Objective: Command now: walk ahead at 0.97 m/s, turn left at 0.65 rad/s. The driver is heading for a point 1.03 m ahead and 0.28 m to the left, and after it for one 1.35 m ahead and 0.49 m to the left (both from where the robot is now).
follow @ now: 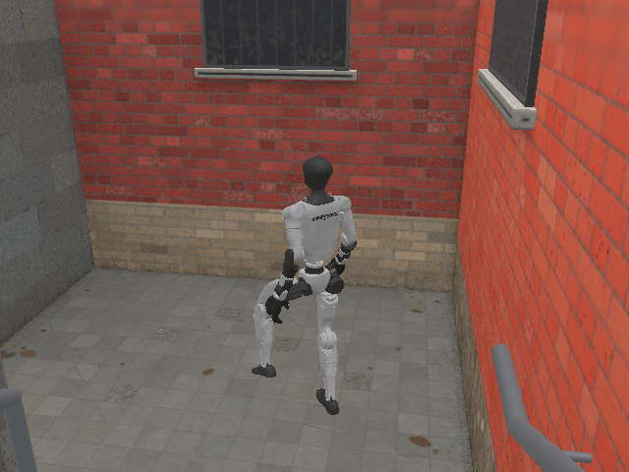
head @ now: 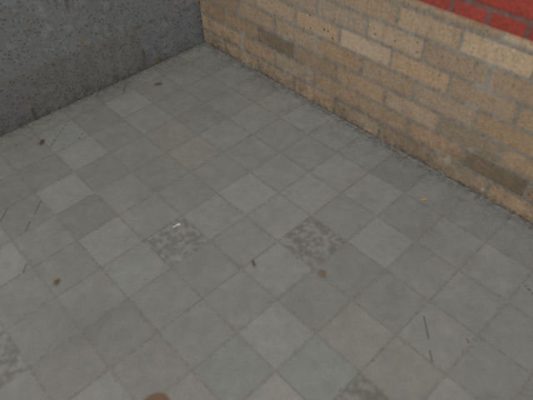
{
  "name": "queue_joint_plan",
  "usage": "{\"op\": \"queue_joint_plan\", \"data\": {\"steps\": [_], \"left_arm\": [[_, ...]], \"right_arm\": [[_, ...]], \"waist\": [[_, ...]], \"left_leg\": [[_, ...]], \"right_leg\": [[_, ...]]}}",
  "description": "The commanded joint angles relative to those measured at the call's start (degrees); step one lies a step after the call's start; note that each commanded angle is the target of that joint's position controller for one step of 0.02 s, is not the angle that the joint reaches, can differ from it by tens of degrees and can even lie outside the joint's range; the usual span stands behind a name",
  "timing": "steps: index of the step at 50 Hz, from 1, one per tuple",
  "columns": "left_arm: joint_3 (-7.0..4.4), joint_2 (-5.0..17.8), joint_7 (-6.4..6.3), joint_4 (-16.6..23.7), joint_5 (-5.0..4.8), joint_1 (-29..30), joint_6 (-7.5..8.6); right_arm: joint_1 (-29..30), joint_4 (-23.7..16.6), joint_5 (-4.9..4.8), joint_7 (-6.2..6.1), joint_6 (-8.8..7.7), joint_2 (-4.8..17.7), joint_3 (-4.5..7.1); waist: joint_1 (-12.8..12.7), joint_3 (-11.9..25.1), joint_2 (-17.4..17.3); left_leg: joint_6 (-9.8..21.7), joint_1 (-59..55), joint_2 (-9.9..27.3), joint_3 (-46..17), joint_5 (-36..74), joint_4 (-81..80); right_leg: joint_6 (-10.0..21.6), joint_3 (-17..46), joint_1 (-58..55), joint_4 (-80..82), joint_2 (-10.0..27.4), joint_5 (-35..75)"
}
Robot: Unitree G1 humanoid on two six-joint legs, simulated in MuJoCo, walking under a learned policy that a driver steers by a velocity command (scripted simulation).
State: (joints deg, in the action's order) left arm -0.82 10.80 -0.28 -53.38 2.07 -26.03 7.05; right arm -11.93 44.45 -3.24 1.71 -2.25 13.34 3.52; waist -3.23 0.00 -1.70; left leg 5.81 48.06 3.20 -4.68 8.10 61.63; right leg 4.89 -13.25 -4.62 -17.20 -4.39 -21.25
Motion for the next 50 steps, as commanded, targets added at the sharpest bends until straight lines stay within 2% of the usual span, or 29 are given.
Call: {"op": "queue_joint_plan", "data": {"steps": [1, 5, 7, 8, 9, 10, 11, 12, 13, 14, 16, 18, 20, 22, 24, 25, 26, 27, 28, 29, 31, 35, 39, 43, 44, 46, 48, 49, 50], "left_arm": [[-1.78, 9.22, -2.16, 3.56, -0.45, 3.04, 0.51], [-3.09, 15.45, -5.52, 5.17, -0.81, 6.11, -1.88], [-4.07, 17.94, -7.33, 7.57, -1.7, 12.59, -2.37], [-4.55, 19.15, -6.44, 11.22, -2.28, 22.96, -1.88], [-1.72, 8.81, -2.9, 14.21, -3.24, 36.65, -0.91], [1.27, -3.83, -0.65, 20.42, -3.91, 33.19, 1.0], [2.64, -5.53, 1.05, 22.35, -2.97, 22.89, 2.58], [2.55, -2.04, 3.02, 24.12, -1.86, 17.49, 4.41], [1.42, 2.14, 3.85, 23.31, -1.9, 16.6, 4.56], [0.88, 4.66, 3.57, 22.71, -2.19, 14.48, 3.39], [-0.62, 10.66, 1.0, 22.61, -1.61, 18.87, 1.25], [-0.08, 8.52, -1.08, 24.81, -0.32, 25.79, 0.75], [0.41, 4.79, -1.29, 27.21, -2.2, 30.35, 0.17], [-1.02, 5.93, -1.44, 27.29, -4.64, 29.37, -0.21], [-3.02, 8.3, -1.39, 26.07, -5.92, 25.67, 0.09], [-4.45, 10.13, -1.28, 24.74, -6.01, 18.8, 0.49], [-5.74, 12.69, -1.03, 22.33, -5.46, 5.59, 1.03], [-6.42, 18.67, -0.62, 20.63, -3.02, -3.84, 0.78], [-6.78, 20.56, 0.56, 20.93, -1.52, 0.43, 1.24], [-5.6, 12.88, 0.59, 21.84, -1.76, 5.23, 0.78], [-4.76, 9.82, 0.38, 19.26, -1.68, 6.81, -0.44], [-2.99, 4.53, 1.23, 12.67, -2.03, 6.15, -0.07], [-3.86, 10.0, 0.82, 9.94, -1.63, 4.66, 0.28], [-3.24, 11.81, 0.19, 5.96, -2.44, -2.45, -0.05], [-3.35, 13.96, 0.17, 5.36, -2.84, -2.48, -0.34], [-3.03, 15.72, 0.0, 3.4, -3.12, -4.47, -1.1], [-2.88, 18.12, -0.56, 1.97, -2.89, -2.86, -1.83], [-2.65, 18.3, -0.7, 3.33, -2.72, 0.55, -1.41], [0.21, 6.07, 0.14, 6.0, -1.61, -8.16, -0.54]], "right_arm": [[5.3, -4.72, 0.33, 0.6, -1.36, 3.71, 1.31], [-1.35, -5.13, 0.41, 2.0, -1.43, 6.31, 3.17], [-15.86, -1.37, 0.66, 1.44, 1.27, 9.19, 4.79], [-36.14, 4.87, 1.29, 0.3, 2.87, 11.75, 6.17], [-48.32, 11.97, 1.38, -0.18, 2.72, 5.14, 3.38], [-34.61, 10.19, 5.16, 1.0, -0.49, 2.36, 0.51], [-25.36, 5.09, 4.07, 1.62, -1.9, 0.58, -0.56], [-20.96, 1.88, 3.22, 1.36, -2.31, 0.52, -0.41], [-13.52, -1.22, 2.61, 1.06, -2.7, 3.47, 0.2], [-5.93, -3.99, 2.9, 0.2, -3.17, 7.38, 0.88], [-2.35, -6.31, 3.39, -1.39, -3.99, 6.77, 0.65], [-5.46, -5.2, 1.81, -3.03, -3.97, 5.97, 0.72], [-7.9, -3.93, 0.49, -3.95, -3.14, 7.66, 1.45], [-10.61, -3.17, 0.05, -3.86, -2.24, 7.5, 1.69], [-11.1, -3.49, 0.05, -3.8, -1.41, 5.42, 1.66], [-9.41, -4.56, 0.71, -3.45, -1.46, 4.42, 1.45], [-7.17, -6.76, 1.68, -2.77, -1.8, 1.03, 0.39], [-7.8, -10.24, 2.4, -2.68, -2.53, -5.52, -1.4], [-15.34, -12.1, -1.66, -2.47, -3.3, -1.64, -1.57], [-9.96, -10.3, -1.75, -2.98, -2.19, 1.7, -0.94], [-0.83, -12.0, 1.78, -2.13, -1.37, 2.87, -0.51], [3.4, -15.26, 0.61, -0.16, 0.05, 1.54, -0.68], [7.62, -16.72, 1.62, 0.48, -0.46, 2.63, -1.45], [18.94, -19.19, 1.89, 1.92, -1.95, 2.84, -2.02], [19.56, -19.91, 1.4, 2.37, -2.52, 2.09, -2.37], [20.08, -20.98, 2.11, 2.43, -3.13, 4.47, -1.27], [2.51, -17.69, 1.66, 1.06, -2.51, 10.49, 1.93], [-12.11, -13.59, 1.87, -0.23, -1.64, 13.46, 3.55], [-14.86, -11.59, 3.81, -0.97, -1.97, 18.97, 3.8]], "waist": [[1.34, -9.36, 4.19], [7.68, -2.4, 7.5], [16.38, 1.84, 9.31], [26.42, 5.64, 3.87], [31.01, -1.19, -14.56], [14.84, -8.11, -22.71], [6.22, -0.16, -15.49], [2.72, 4.99, -4.42], [-1.48, 0.67, 10.8], [-5.71, -2.95, 10.25], [-3.51, -6.93, 12.52], [0.47, -5.88, 9.36], [4.5, -2.98, 1.38], [6.08, -0.39, -2.63], [4.37, 1.75, -4.4], [0.12, 5.08, -5.29], [-6.21, 13.39, -1.5], [-5.78, 18.52, 17.75], [0.22, 19.82, 31.38], [-1.56, 9.34, 19.05], [-1.96, 1.09, 4.52], [0.96, -2.47, 6.36], [2.13, -6.23, 3.42], [-1.74, -8.72, 1.57], [-0.77, -9.53, 4.71], [1.69, -6.58, 9.87], [13.67, 3.64, 14.1], [21.36, 9.18, 13.1], [11.34, 21.58, -7.09]], "left_leg": [[0.04, -2.43, -2.19, 5.41, 4.55, -9.25], [0.86, -20.74, -8.65, 19.1, -0.36, -16.08], [1.37, -40.0, -9.22, 18.69, -5.02, -14.33], [6.75, -57.64, -4.33, 10.1, -5.34, -16.34], [11.85, -60.41, 1.43, 4.35, 8.98, -34.39], [11.35, -52.86, -4.69, -7.43, 3.96, -26.75], [17.26, -54.41, -1.62, -21.96, -7.83, -26.86], [20.53, -53.7, 4.96, -37.76, -31.14, -39.49], [17.12, -43.28, 6.36, -40.62, -46.32, -48.07], [17.25, -32.83, 6.92, -42.34, -48.16, -51.5], [16.25, -20.49, 3.59, -36.98, -40.95, -52.07], [14.05, -12.07, -3.09, -23.57, -29.85, -48.77], [10.79, -9.75, -6.49, -18.13, -30.32, -45.78], [9.1, -16.61, -6.24, -20.43, -34.74, -41.81], [6.47, -24.44, -6.07, -21.17, -33.44, -34.34], [4.45, -25.04, -6.96, -19.54, -26.86, -25.73], [1.87, -17.98, -8.46, -15.09, -25.01, -7.1], [-0.19, -3.33, -11.98, -9.53, -45.83, 14.98], [-0.2, 9.88, -6.63, -7.25, -39.18, 25.27], [-1.28, 14.12, -2.51, -4.87, -31.55, 30.33], [-1.33, 9.03, 0.91, -1.35, -25.08, 27.43], [-1.29, 3.78, 4.01, -2.2, -23.5, 18.07], [-2.03, 5.26, 1.69, -2.87, -15.76, 4.35], [-0.35, -1.17, -1.32, 5.77, -8.64, -12.69], [0.54, -4.71, -1.7, 7.3, -10.1, -16.8], [2.21, -16.11, -5.76, 11.85, -14.62, -20.23], [4.96, -40.83, -7.41, 10.06, -14.41, -24.86], [5.89, -62.89, -1.29, 2.44, -12.31, -26.28], [9.42, -84.13, 16.83, -24.1, -24.83, -26.45]], "right_leg": [[-11.46, 0.27, 7.87, 11.94, 12.57, 41.09], [-13.43, -4.44, 3.17, -3.71, 13.54, 90.52], [-11.96, -3.04, 9.95, -21.63, 15.8, 103.69], [-10.0, -0.06, 21.72, -47.09, 14.63, 91.45], [-8.78, -1.83, 35.68, -85.44, 0.43, 12.9], [-6.08, 11.97, 53.19, -100.85, -3.89, -12.61], [-2.84, 20.69, 60.05, -101.98, -2.66, -16.27], [0.08, 25.27, 61.04, -91.79, -1.35, -11.15], [1.33, 23.75, 58.25, -79.57, 2.17, -2.52], [-1.05, 24.66, 53.37, -70.94, 4.67, 2.02], [-6.3, 24.6, 46.12, -56.61, 8.16, 5.28], [-9.09, 20.15, 33.67, -37.63, 7.94, 12.64], [-10.86, 16.79, 22.39, -24.34, 4.7, 18.51], [-12.93, 17.35, 19.25, -17.02, 2.07, 18.19], [-12.01, 18.8, 16.15, -12.32, 2.29, 14.83], [-10.31, 18.71, 9.23, -12.69, 3.43, 13.26], [-7.09, 25.53, -7.56, -15.03, 10.64, 6.93], [-2.26, 50.69, -20.86, -7.3, 22.27, -3.86], [6.34, 79.28, -21.54, 3.02, 32.17, -25.91], [6.45, 70.35, -15.49, 3.31, 28.69, -33.62], [3.32, 46.32, -1.91, 1.23, 22.24, -9.29], [1.41, 27.96, 7.29, 2.28, 17.25, 10.82], [3.42, 21.46, 8.96, 7.0, 18.57, 18.61], [2.1, 13.45, 4.65, 12.29, 18.09, 30.26], [1.97, 11.68, 4.52, 11.16, 18.92, 39.31], [2.45, 10.34, 2.15, 5.27, 19.69, 69.6], [1.72, 10.94, 6.05, -14.42, 20.32, 84.61], [-0.15, 11.67, 21.6, -31.89, 17.31, 70.76], [-1.18, 15.76, 40.38, -56.3, 7.25, -1.37]]}}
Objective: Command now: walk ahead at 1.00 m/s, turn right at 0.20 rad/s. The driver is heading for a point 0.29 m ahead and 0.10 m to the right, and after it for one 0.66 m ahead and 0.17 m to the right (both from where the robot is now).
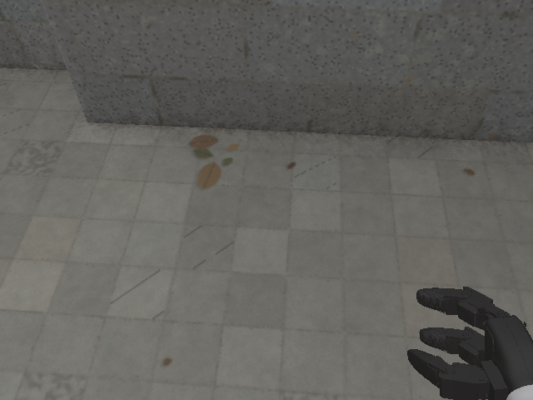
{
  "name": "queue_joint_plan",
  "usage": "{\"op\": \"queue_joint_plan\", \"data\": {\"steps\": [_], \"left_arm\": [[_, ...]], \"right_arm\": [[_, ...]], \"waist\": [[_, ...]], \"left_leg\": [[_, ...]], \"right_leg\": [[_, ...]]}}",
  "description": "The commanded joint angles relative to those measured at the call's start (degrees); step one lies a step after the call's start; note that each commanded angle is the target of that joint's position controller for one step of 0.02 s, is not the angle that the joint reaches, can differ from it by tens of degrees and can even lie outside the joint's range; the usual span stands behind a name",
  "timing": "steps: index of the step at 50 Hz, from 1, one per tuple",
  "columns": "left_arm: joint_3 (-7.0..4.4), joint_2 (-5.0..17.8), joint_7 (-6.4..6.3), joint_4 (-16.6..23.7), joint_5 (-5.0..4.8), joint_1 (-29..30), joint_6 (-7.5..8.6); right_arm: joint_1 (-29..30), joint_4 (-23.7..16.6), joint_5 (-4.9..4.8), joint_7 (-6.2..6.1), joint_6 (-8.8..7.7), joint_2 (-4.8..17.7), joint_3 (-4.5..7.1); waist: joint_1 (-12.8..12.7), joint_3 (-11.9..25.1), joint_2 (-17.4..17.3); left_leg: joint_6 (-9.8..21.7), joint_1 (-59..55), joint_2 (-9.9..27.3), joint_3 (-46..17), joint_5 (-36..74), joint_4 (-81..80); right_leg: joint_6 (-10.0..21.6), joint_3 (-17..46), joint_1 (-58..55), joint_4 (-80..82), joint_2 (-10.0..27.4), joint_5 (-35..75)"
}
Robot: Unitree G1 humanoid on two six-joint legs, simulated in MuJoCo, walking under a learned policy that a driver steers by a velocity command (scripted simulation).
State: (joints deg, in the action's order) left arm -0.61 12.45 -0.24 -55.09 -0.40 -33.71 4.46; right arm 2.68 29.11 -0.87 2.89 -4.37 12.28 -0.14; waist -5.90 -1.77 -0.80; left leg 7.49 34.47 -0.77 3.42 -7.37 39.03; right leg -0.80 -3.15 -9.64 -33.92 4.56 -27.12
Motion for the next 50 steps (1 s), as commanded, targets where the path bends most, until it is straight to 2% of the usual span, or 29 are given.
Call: {"op": "queue_joint_plan", "data": {"steps": [1, 2, 3, 4, 5, 7, 8, 10, 12, 13, 15, 18, 19, 20, 21, 22, 23, 24, 27, 30, 34, 38, 42, 45, 46, 47, 48, 49, 50], "left_arm": [[-0.93, 9.36, 0.19, 7.75, -2.25, 2.56, 3.86], [-2.32, 11.44, -0.36, 10.55, -4.52, 11.76, 3.89], [-1.88, 9.09, -0.59, 12.23, -4.29, 15.05, 3.71], [-1.92, 7.61, -0.69, 11.98, -3.03, 15.86, 2.91], [-2.27, 6.69, -0.5, 11.05, -2.57, 13.33, 1.39], [-2.6, 4.38, -0.33, 9.99, -2.76, 9.83, -1.56], [-2.73, 3.94, -0.37, 10.56, -2.65, 10.31, -2.57], [-2.63, 3.81, -0.09, 13.49, -1.27, 14.38, -2.75], [-2.24, 3.56, 1.31, 13.96, 0.13, 16.74, -1.9], [-2.29, 3.89, 2.36, 14.05, 0.57, 18.35, -1.53], [-3.09, 5.98, 4.09, 15.38, 0.36, 18.17, -1.84], [-6.77, 14.56, 4.05, 14.38, -0.22, 5.4, -3.69], [-8.22, 17.3, 3.03, 13.33, -0.36, -0.96, -4.25], [-7.93, 18.97, 2.02, 12.98, -0.76, 4.06, -4.03], [-6.79, 21.21, 1.95, 18.95, 3.02, 13.72, -2.1], [-7.27, 20.64, 2.92, 23.76, 2.85, 17.66, -1.64], [-6.85, 17.87, 3.38, 24.78, 0.93, 19.62, -1.49], [-6.48, 15.81, 3.04, 24.69, -0.79, 21.17, -1.6], [-6.13, 14.1, 1.05, 25.59, -0.09, 23.26, -2.49], [-6.68, 15.29, -1.03, 25.16, -0.51, 20.53, -4.11], [-6.35, 15.1, -3.61, 25.77, -0.87, 21.21, -6.64], [-5.36, 12.89, -3.47, 25.98, 0.31, 21.71, -7.49], [-4.59, 12.2, -2.54, 26.71, 1.57, 23.63, -7.7], [-4.02, 11.42, -1.81, 25.56, 0.69, 23.54, -7.19], [-3.18, 9.08, -1.5, 25.04, 1.73, 20.19, -6.84], [-3.47, 10.32, -1.38, 24.15, 1.48, 15.91, -6.49], [-4.41, 14.3, -1.52, 24.51, 1.65, 18.93, -5.95], [-5.15, 16.46, -1.77, 24.0, 0.97, 21.79, -5.83], [-5.13, 15.59, -2.03, 22.81, 0.69, 22.52, -6.32]], "right_arm": [[-33.02, 3.82, 1.93, -2.07, -0.4, 15.18, 6.61], [-30.6, 5.59, 2.02, -1.79, -0.98, 11.76, 5.64], [-27.07, 7.11, 1.43, -1.6, -1.42, 10.07, 5.23], [-23.5, 7.95, 1.77, -1.45, -1.93, 7.82, 4.71], [-19.95, 8.38, 2.83, -1.21, -2.48, 4.49, 3.94], [-14.46, 9.32, 2.1, -0.95, -2.9, 1.79, 3.65], [-11.56, 9.45, 1.64, -1.24, -3.05, 2.28, 3.76], [-7.32, 9.3, 2.02, -2.49, -3.31, 4.49, 4.17], [-5.97, 9.57, 1.66, -4.16, -2.86, 6.68, 4.64], [-8.8, 10.13, 1.32, -4.97, -2.74, 8.45, 5.07], [-10.74, 10.64, -0.15, -5.73, -2.36, 12.75, 6.05], [-7.38, 8.9, -1.52, -5.19, -0.15, 14.94, 6.9], [-5.84, 8.65, -1.75, -4.44, -0.08, 13.16, 6.42], [-7.95, 8.05, 0.29, -3.24, -0.29, 4.87, 4.34], [-23.35, 7.37, 0.68, -2.27, -0.72, 2.49, 3.19], [-24.51, 7.3, 1.07, -2.01, -0.97, 10.39, 3.87], [-17.09, 6.27, 0.58, -2.32, -0.62, 13.74, 4.64], [-12.23, 5.75, 1.39, -3.35, 0.14, 12.92, 4.65], [-8.92, 5.31, 1.83, -4.22, 2.46, 11.8, 4.7], [-6.69, 5.77, 2.03, -4.46, 2.67, 8.15, 3.94], [-5.74, 6.98, 0.57, -5.2, 3.2, 9.08, 4.19], [-2.98, 6.62, 0.75, -4.84, 2.69, 9.12, 4.13], [-3.0, 6.44, 1.1, -3.66, 1.07, 10.18, 4.03], [-7.59, 7.73, 1.96, -2.92, 0.24, 11.62, 4.52], [-6.79, 6.65, 2.96, -3.2, 0.38, 14.1, 4.58], [-5.92, 6.41, 4.16, -3.5, 1.23, 16.0, 4.53], [-10.38, 7.85, 3.82, -3.6, 1.51, 14.69, 4.67], [-11.35, 8.08, 2.91, -3.77, 1.79, 14.24, 4.59], [-10.89, 8.17, 2.25, -4.02, 2.2, 13.66, 4.41]], "waist": [[17.4, 32.61, -9.19], [17.24, 18.51, -5.27], [14.46, 9.5, -2.07], [11.28, 5.13, 0.02], [7.63, 2.3, -1.3], [3.37, -0.55, -3.37], [1.97, -3.09, -4.04], [0.78, -6.26, -4.47], [1.36, -5.22, -2.71], [3.23, -2.75, -1.09], [2.65, 1.7, -2.35], [-4.81, 8.54, -4.2], [-8.84, 10.0, -0.55], [-2.52, 2.49, 17.49], [9.59, 11.43, 23.95], [6.83, 22.5, 13.73], [5.76, 16.57, 3.66], [6.59, 11.43, -4.24], [8.09, 7.86, -1.46], [6.77, 9.95, -0.49], [5.78, 10.93, 4.07], [3.56, 7.99, 8.81], [2.63, 6.95, 10.59], [5.15, 6.53, 7.9], [2.94, 8.16, -1.15], [0.66, 5.72, -11.41], [4.33, 7.02, -12.33], [5.82, 6.8, -8.03], [5.87, 6.87, -5.45]], "left_leg": [[9.87, -68.22, 24.9, -50.05, -23.08, -16.18], [7.49, -58.62, 21.99, -42.04, -22.0, -19.93], [6.75, -48.56, 20.73, -34.02, -17.02, -22.1], [5.74, -39.69, 19.1, -27.61, -12.21, -23.76], [4.96, -32.08, 17.45, -20.77, -3.08, -24.95], [2.78, -23.95, 15.7, -8.37, 17.36, -26.28], [1.44, -20.08, 15.52, -3.86, 23.63, -27.18], [0.32, -14.29, 12.75, 3.85, 28.8, -28.89], [-0.91, -12.52, 8.09, 10.77, 24.81, -26.51], [-1.17, -15.49, 8.01, 11.38, 26.15, -24.69], [-2.16, -23.53, 10.53, 10.23, 35.14, -19.88], [-4.3, -27.8, 12.54, 8.8, 48.25, 1.17], [-6.73, -22.56, 10.16, 8.4, 37.43, 17.21], [-9.71, -10.84, -0.66, 6.38, -26.03, 37.84], [-11.89, 3.04, -7.81, -5.22, -34.67, 53.92], [-10.6, 2.29, -5.95, -13.63, -29.66, 54.52], [-9.14, 4.32, -4.33, -13.43, -24.46, 48.92], [-8.95, 4.65, -2.1, -13.34, -20.16, 43.34], [-9.79, -1.79, -0.58, -14.05, -17.18, 30.97], [-12.06, -2.1, -2.32, -12.84, -14.38, 21.73], [-13.95, -1.51, -1.88, -12.9, -7.51, 14.61], [-13.89, -3.96, -0.78, -11.61, -5.2, 8.56], [-12.03, -9.96, -0.28, -10.03, -7.69, 0.16], [-8.99, -21.15, 2.12, -10.95, 6.76, -17.58], [-5.5, -26.53, 11.13, -19.63, 19.36, -18.59], [3.47, -28.25, 19.22, -27.6, 34.24, -17.53], [9.08, -26.66, 23.22, -34.16, 31.01, -19.37], [8.17, -27.22, 21.03, -31.38, 25.84, -18.39], [5.44, -27.36, 17.51, -26.99, 20.45, -17.75]], "right_leg": [[5.63, 14.78, 49.28, -48.13, -3.29, 0.81], [5.06, 13.01, 55.04, -49.99, -1.51, 4.59], [4.49, 11.38, 56.74, -48.01, 0.79, 8.79], [3.97, 10.64, 54.51, -46.56, 3.08, 11.74], [3.37, 10.96, 50.1, -45.58, 4.71, 14.24], [2.08, 10.16, 44.8, -42.36, 5.41, 12.15], [1.24, 9.28, 44.9, -40.37, 5.31, 11.42], [-0.19, 6.25, 44.59, -32.1, 3.74, 18.53], [-0.23, 1.52, 38.01, -16.03, 1.05, 31.94], [0.05, -0.97, 34.92, -10.5, -1.05, 38.26], [1.68, -2.35, 30.96, -5.73, -3.46, 39.9], [6.27, -4.43, 18.14, -6.18, -8.05, 29.99], [8.33, -2.1, 8.83, -1.2, -8.08, 33.68], [9.57, 9.17, 8.45, 1.65, -3.51, 61.14], [22.71, 39.79, 0.16, 3.96, 7.89, 72.41], [26.14, 51.53, -2.23, 13.63, 12.98, 49.95], [24.02, 48.58, 3.24, 16.4, 10.72, 31.57], [20.44, 44.91, 10.09, 17.21, 7.8, 21.58], [16.37, 35.12, 21.39, 16.64, 2.02, 30.73], [14.93, 30.59, 21.06, 13.19, -0.45, 43.94], [11.08, 29.56, 20.17, 12.13, -1.36, 32.79], [10.9, 29.84, 21.67, 11.97, -2.04, 23.61], [11.83, 32.3, 21.34, 8.69, -0.25, 29.76], [8.14, 32.01, 22.28, 4.37, -2.98, 27.15], [4.76, 26.75, 25.06, -3.04, -7.54, 12.06], [0.98, 19.02, 32.82, -11.23, -15.26, -10.02], [-1.9, 16.15, 35.77, -20.49, -13.1, -13.03], [-3.16, 15.52, 36.93, -26.54, -11.22, -9.66], [-4.0, 14.92, 37.39, -29.25, -10.72, -6.71]]}}
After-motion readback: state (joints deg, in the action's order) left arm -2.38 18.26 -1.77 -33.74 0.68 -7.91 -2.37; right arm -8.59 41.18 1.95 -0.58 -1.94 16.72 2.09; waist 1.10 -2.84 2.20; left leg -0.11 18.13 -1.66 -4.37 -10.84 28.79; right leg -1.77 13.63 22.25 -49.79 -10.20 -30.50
